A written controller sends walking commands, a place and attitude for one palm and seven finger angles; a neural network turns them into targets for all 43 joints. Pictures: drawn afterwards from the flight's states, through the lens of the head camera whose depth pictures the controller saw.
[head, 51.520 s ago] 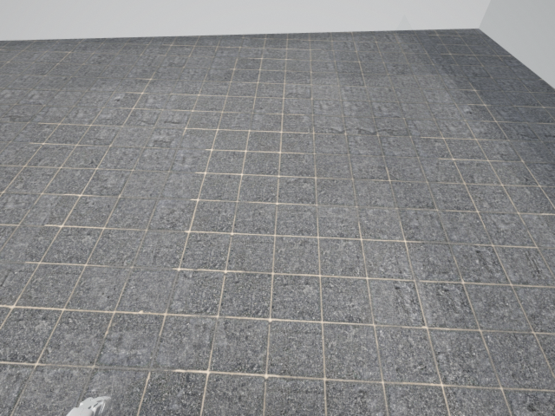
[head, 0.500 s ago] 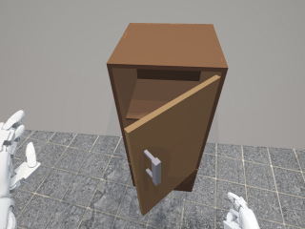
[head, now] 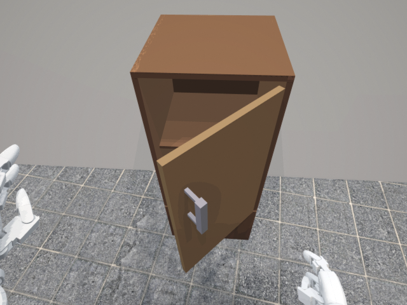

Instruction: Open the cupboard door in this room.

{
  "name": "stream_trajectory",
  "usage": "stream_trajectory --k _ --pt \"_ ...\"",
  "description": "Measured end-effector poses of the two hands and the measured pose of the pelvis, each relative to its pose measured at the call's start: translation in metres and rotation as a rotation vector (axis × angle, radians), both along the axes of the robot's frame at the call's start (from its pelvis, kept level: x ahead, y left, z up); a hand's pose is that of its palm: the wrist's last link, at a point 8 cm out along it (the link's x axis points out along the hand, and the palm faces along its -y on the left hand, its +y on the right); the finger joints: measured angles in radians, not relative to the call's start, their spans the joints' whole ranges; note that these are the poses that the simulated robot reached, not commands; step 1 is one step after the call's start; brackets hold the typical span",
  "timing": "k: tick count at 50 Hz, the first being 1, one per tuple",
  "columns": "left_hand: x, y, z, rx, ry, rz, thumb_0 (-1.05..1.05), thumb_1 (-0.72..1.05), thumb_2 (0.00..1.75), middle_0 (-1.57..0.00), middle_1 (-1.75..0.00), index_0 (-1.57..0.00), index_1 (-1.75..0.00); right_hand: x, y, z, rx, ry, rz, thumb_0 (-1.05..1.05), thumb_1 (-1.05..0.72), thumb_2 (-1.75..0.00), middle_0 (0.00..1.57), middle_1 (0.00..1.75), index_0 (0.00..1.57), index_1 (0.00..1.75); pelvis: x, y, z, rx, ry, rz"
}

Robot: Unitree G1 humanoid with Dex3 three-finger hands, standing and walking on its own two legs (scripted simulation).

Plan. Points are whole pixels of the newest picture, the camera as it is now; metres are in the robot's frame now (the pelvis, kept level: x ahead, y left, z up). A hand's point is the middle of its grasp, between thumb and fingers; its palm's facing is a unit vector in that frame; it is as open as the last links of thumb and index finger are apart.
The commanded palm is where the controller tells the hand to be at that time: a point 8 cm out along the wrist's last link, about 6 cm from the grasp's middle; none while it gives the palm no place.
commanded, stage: step back with the hand held close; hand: left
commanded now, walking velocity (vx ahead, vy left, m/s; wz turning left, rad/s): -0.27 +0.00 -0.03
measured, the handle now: (195, 211) +0.32 +0.05 -0.02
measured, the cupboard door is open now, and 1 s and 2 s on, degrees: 46 46 46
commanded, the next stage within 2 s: stop stepping back and stand still in 1.26 s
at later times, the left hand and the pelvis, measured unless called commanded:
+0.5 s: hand (0, 267) +0.13 +0.28 +0.15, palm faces +0.41 -0.78 -0.47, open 7.4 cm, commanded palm +0.07 +0.32 +0.17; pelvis -0.07 +0.02 -0.01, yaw +0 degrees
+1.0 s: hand out of the picture +0.08 +0.28 +0.15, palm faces +0.39 -0.79 -0.48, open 7.4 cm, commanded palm +0.01 +0.33 +0.17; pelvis -0.12 +0.03 -0.02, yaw +3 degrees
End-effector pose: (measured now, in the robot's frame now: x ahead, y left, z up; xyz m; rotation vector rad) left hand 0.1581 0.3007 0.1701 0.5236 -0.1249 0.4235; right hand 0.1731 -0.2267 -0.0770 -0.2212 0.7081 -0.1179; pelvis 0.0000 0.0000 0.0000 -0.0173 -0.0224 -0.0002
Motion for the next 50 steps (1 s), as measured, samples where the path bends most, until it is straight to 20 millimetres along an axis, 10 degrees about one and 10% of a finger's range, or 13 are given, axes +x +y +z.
stream_trajectory --k 31,50 --pt "-0.074 0.023 -0.003 0.074 -0.107 -0.061 0.01 0.89 0.90 -0.21 -0.30 -0.22 -0.30 -0.098 0.010 -0.003 -0.086 0.049 -0.057 0.01 -0.91 -0.90 0.20 0.30 0.21 0.30 -0.078 0.024 -0.015 -0.018 0.025 -0.003" --pt "-0.118 0.021 -0.002 0.096 -0.137 -0.123 0.01 0.89 0.90 -0.21 -0.30 -0.22 -0.30 -0.119 0.011 -0.003 -0.102 0.040 -0.037 0.01 -0.91 -0.90 0.20 0.30 0.21 0.30 -0.120 0.027 -0.021 -0.034 0.040 0.046"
